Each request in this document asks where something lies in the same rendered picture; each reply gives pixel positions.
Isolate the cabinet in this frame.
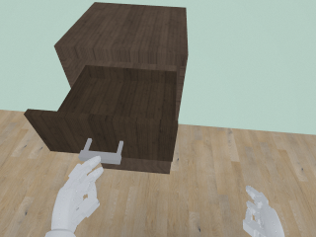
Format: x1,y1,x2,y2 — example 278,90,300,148
54,2,189,175

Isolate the handle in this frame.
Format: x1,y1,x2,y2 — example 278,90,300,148
78,138,123,165

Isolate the left robot hand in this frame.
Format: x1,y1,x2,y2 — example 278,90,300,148
51,155,104,233

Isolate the right robot hand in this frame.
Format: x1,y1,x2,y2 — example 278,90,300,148
243,186,285,237

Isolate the drawer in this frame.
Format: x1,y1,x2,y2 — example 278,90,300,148
24,65,179,162

